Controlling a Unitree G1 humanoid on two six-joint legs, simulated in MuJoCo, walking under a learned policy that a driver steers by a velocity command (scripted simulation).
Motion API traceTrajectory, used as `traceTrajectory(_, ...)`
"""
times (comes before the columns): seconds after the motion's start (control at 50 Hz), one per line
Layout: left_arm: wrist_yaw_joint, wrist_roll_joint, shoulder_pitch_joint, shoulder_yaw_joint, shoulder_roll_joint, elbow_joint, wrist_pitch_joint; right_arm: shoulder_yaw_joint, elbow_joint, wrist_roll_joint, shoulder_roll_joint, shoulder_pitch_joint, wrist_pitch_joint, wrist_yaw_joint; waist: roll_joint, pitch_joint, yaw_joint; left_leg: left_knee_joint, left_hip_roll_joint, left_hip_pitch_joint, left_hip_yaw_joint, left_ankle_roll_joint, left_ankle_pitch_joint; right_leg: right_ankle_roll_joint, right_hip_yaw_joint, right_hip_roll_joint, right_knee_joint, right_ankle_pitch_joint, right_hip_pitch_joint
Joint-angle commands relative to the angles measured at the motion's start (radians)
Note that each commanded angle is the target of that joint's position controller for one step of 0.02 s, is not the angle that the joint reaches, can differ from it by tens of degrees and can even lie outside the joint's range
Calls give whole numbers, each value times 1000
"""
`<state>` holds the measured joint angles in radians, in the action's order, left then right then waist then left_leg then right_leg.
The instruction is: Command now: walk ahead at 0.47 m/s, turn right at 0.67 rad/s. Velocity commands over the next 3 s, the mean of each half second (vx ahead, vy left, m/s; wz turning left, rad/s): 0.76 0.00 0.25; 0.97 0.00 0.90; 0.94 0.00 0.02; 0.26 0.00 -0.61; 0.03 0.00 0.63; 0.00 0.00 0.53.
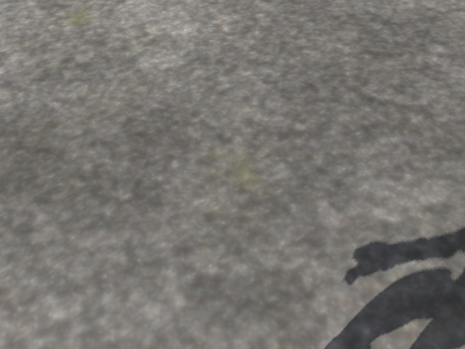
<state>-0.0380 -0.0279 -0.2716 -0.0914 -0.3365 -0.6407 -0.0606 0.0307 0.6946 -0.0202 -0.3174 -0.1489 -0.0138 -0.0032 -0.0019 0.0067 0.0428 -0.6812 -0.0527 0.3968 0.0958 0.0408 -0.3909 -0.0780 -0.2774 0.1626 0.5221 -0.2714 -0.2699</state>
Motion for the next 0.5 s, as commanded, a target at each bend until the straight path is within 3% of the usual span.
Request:
traceTrajectory(0.02, 4, -4, 169, -29, -129, 95, 34, 27, -13, 15, -78, -152, 49, 16, 102, -22, -149, 245, 15, -366, -57, -47, 135, -78, -241, -170, -123, -375, -257)
traceTrajectory(0.04, 14, -1, 146, -7, -63, 85, 51, 42, 15, -2, -133, -254, 63, 29, -33, -42, -183, 330, 120, -508, 62, -74, -7, -30, -115, -88, 83, -406, -374)
traceTrajectory(0.06, 19, 19, 148, 26, 30, 112, 69, 57, 6, -37, -231, -277, 74, 30, -219, -52, -172, 513, 374, -506, 539, -152, -423, 11, 51, 51, 390, -327, -491)
traceTrajectory(0.08, 22, 13, 134, 25, -19, 123, 83, 66, 14, -44, -237, -208, 76, 11, -126, 30, -103, 571, 421, -404, 769, -225, -525, 9, 29, -6, 513, -223, -579)
traceTrajectory(0.1, 16, 3, 136, 20, -52, 105, 91, 57, 8, -20, -183, -159, 77, -1, -56, 86, -70, 541, 394, -366, 696, -240, -482, 14, 31, -56, 547, -123, -600)
traceTrajectory(0.12, 6, -15, 138, 18, -79, 88, 95, 50, 11, -1, -144, -146, 80, -11, -39, 83, -57, 510, 333, -356, 571, -224, -373, 31, 83, -104, 529, -52, -575)
traceTrajectory(0.16, -9, -47, 157, 19, -93, 80, 98, 40, 26, 13, -118, -188, 87, -18, -119, 40, -77, 526, 226, -326, 428, -218, -222, 73, 199, -152, 478, 9, -482)
traceTrajectory(0.18, -13, -48, 189, 28, -77, 92, 98, 40, 44, 15, -113, -223, 91, -20, -138, 47, -92, 539, 200, -298, 401, -228, -172, 89, 217, -160, 447, 33, -455)
traceTrajectory(0.26, -22, -17, 325, 64, -18, 143, 107, 63, 84, 10, -137, -305, 84, -9, -150, 70, -133, 544, 171, -270, 369, -255, -34, 123, 269, -138, 215, 19, -375)
traceTrajectory(0.32, -18, -3, 376, 73, -7, 162, 118, 75, 103, 7, -143, -321, 75, -11, -172, 66, -143, 513, 166, -218, 364, -259, 22, 126, 289, -103, 61, -6, -225)
traceTrajectory(0.36, 0, 9, 309, 69, -14, 145, 128, 80, 109, 11, -143, -297, 74, -14, -165, 38, -97, 470, 166, -120, 360, -238, 133, 109, 288, -94, -34, 51, 14)
traceTrajectory(0.38, 17, 5, 201, 55, -41, 110, 134, 84, 106, 16, -152, -268, 81, -15, -129, -7, -34, 371, 136, -52, 329, -215, 290, 89, 280, -90, -82, 77, 208)
traceTrajectory(0.4, 41, -11, 46, 28, -106, 68, 142, 86, 99, 27, -149, -239, 96, -21, -61, -96, 53, 159, 76, 63, 261, -186, 393, 62, 228, -155, -75, 46, 456)
traceTrajectory(0.42, 63, -31, -163, -5, -203, 47, 143, 70, 65, 42, -93, -204, 114, -22, 93, -250, 163, -160, 12, 211, 147, -157, 218, 15, 4, -398, -124, -273, 693)
traceTrajectory(0.44, 71, -44, -187, -21, -276, 32, 130, 43, 12, 69, -5, -230, 112, -16, 320, -330, 126, -411, -57, 412, 39, -140, -122, -49, -423, -618, -288, -635, 741)
traceTrajectory(0.46, 72, -41, -93, -7, -184, 36, 127, 47, 29, 40, -60, -188, 87, -7, 185, -193, 75, -558, 47, 472, 14, -146, -20, -61, -426, -613, -268, -615, 575)
traceTrajectory(0.48, 65, -33, -46, 18, -94, 41, 130, 53, 32, 13, -71, -138, 77, -18, 88, -103, 58, -570, 80, 472, 0, -148, 55, -50, -275, -554, -259, -467, 472)
traceTrajectory(0.5, 57, -30, -37, 29, -55, 26, 134, 51, 40, 5, -56, -136, 70, -33, 63, -52, 33, -559, 110, 452, -9, -140, 92, -44, -144, -507, -290, -325, 399)
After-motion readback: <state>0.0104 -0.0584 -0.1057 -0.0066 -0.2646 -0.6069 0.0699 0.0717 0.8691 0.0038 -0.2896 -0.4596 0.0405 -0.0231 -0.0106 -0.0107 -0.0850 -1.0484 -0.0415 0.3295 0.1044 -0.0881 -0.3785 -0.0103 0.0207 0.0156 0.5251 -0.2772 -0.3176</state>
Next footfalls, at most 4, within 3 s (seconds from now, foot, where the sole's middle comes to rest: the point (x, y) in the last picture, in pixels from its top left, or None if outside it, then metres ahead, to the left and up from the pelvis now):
0.04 left None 0.06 0.12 -0.77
0.40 right None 0.29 -0.13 -0.77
0.86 left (195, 289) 0.65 0.19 -0.77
1.26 right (162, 178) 1.08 0.35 -0.77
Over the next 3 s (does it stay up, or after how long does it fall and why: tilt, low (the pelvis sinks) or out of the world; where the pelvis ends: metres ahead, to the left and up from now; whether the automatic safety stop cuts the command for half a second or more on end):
stays up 1.22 0.56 0.00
